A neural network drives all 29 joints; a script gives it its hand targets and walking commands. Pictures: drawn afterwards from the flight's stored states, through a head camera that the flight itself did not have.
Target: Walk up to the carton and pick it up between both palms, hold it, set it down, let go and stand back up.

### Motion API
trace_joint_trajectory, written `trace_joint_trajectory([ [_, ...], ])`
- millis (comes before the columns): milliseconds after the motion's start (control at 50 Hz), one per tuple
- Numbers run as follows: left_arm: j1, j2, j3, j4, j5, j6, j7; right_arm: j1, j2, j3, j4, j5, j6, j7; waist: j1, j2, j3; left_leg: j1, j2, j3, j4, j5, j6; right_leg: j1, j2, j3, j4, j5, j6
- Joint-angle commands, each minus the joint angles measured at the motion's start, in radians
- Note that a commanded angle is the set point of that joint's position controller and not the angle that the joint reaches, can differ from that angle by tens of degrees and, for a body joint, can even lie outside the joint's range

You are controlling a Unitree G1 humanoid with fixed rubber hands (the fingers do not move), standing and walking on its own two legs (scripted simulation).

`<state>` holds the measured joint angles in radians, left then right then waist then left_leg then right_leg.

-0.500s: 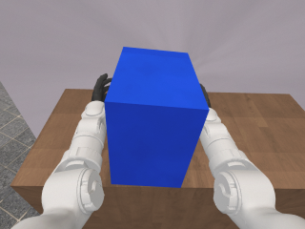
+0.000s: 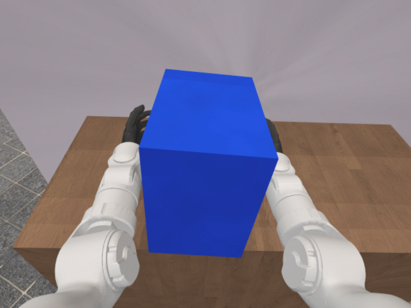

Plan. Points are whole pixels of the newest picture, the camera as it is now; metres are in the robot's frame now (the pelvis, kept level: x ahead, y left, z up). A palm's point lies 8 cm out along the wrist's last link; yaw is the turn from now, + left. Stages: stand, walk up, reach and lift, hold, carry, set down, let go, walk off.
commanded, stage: set down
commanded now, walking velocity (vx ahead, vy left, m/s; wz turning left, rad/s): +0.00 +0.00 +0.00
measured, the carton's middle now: (202, 161) +0.41 +0.01 +0.09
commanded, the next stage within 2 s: none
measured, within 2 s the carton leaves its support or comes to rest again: rests again in 0.70 s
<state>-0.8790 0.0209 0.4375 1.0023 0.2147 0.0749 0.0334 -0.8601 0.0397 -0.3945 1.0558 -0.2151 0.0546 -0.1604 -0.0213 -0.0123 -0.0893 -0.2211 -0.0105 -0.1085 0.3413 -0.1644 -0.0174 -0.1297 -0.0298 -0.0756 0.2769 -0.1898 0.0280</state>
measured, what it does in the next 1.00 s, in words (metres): stands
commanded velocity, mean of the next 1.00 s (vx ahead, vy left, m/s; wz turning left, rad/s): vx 0.00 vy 0.00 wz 0.00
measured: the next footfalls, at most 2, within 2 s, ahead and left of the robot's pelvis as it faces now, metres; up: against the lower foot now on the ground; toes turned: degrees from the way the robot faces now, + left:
none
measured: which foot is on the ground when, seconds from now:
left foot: down 0.00-1.00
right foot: down 0.00-1.00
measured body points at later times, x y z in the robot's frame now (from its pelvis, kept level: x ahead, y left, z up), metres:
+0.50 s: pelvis +0.00 +0.00 +0.00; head +0.00 +0.01 +0.45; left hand +0.43 +0.15 +0.11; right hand +0.41 -0.14 +0.10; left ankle +0.01 +0.13 -0.75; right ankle -0.03 -0.13 -0.75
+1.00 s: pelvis +0.00 +0.00 +0.00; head +0.01 +0.01 +0.45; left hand +0.42 +0.15 +0.10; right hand +0.41 -0.14 +0.09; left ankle +0.01 +0.13 -0.75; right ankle -0.03 -0.13 -0.75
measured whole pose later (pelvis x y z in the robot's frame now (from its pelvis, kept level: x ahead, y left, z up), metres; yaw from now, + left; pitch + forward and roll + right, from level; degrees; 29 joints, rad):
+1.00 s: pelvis +0.00 +0.00 +0.00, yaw +0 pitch +3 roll -1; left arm -0.82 0.00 0.48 1.02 0.27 -0.04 0.00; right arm -0.80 0.08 -0.50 1.06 -0.34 -0.11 -0.12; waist -0.02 -0.01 -0.05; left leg -0.22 -0.01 -0.11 0.34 -0.16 -0.02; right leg -0.13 -0.03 -0.08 0.28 -0.19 0.03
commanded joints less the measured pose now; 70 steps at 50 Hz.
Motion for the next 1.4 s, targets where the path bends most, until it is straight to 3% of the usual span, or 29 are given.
trace_joint_trajectory([
  [0, -0.608, -0.561, -0.178, -0.084, 0.1, -0.051, -0.167, -0.672, 0.616, 0.166, -0.264, -0.048, -0.135, 0.193, 0.031, 0.018, -0.513, 0.241, 0.009, 0.196, 0.041, 0.518, -0.081, 0.174, 0.092, -0.013, 0.035, 0.396, 0.034],
  [640, -0.54, -0.545, -0.153, -0.081, 0.153, -0.146, -0.159, -0.548, 0.622, 0.12, -0.21, -0.159, -0.25, 0.211, 0.054, 0.019, -0.497, 0.214, 0.026, 0.212, 0.043, 0.525, -0.078, 0.148, 0.08, -0.021, 0.045, 0.387, 0.032],
  [1380, -0.417, -0.415, -0.023, -0.049, 0.231, -0.144, -0.174, -0.361, 0.544, -0.021, -0.154, -0.269, -0.248, 0.216, 0.038, 0.005, -0.291, 0.218, 0.02, 0.22, 0.01, 0.452, -0.043, 0.088, 0.078, -0.033, 0.022, 0.241, 0.054],
])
